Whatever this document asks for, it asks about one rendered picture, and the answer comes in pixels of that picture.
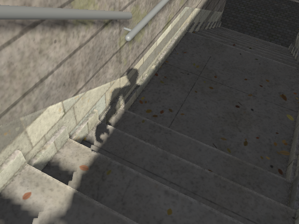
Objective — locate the stairs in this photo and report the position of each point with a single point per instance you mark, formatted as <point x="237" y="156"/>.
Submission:
<point x="250" y="43"/>
<point x="136" y="171"/>

